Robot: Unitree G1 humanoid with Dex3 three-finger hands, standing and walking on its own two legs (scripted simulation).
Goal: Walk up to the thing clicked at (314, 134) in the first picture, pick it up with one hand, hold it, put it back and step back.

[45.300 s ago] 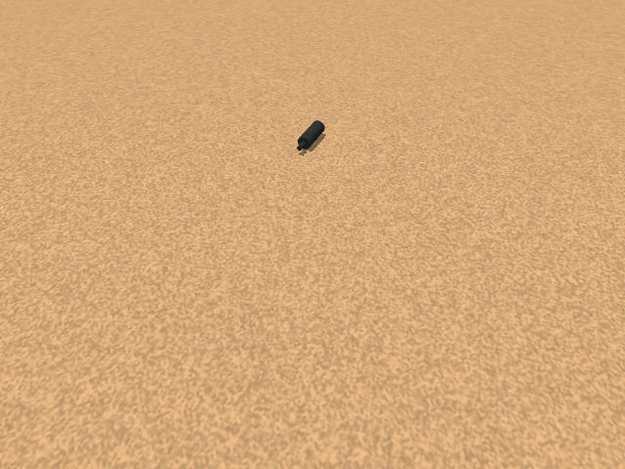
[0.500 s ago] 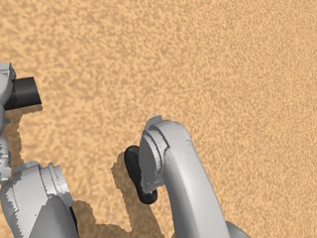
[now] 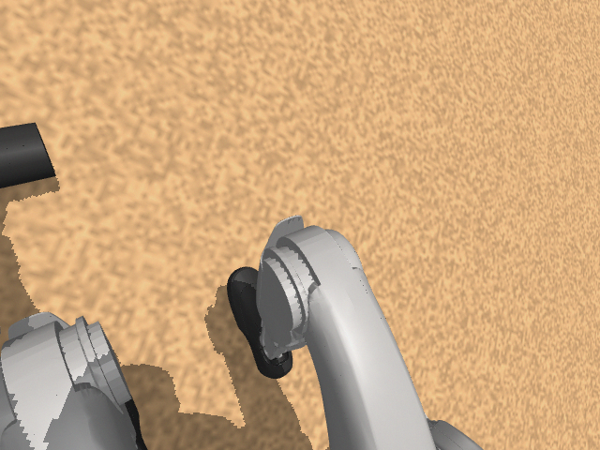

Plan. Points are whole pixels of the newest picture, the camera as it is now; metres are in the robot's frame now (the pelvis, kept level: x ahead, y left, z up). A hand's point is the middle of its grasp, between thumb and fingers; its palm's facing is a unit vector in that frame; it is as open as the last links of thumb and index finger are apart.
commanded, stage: close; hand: left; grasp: from above
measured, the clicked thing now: out of the picture +0.50 +0.24 -0.28
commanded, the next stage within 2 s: settle in 1.08 s
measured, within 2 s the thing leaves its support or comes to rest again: leaves its support in 1.44 s
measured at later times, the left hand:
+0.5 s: hand out of the picture +0.47 +0.21 -0.27, palm faces -0.42 -0.06 -0.91, open 11.0 cm
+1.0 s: hand out of the picture +0.46 +0.22 -0.27, palm faces -0.51 -0.09 -0.86, open 10.5 cm
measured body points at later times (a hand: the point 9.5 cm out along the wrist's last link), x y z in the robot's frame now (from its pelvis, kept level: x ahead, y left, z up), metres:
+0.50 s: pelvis -0.01 +0.01 +0.00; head +0.29 +0.11 +0.32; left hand +0.49 +0.21 -0.21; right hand +0.02 -0.25 -0.04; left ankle +0.06 +0.12 -0.29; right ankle +0.14 -0.13 -0.29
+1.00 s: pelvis +0.00 +0.00 +0.01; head +0.29 +0.12 +0.32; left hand +0.48 +0.22 -0.22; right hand +0.01 -0.24 -0.04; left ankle +0.06 +0.12 -0.29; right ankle +0.14 -0.13 -0.29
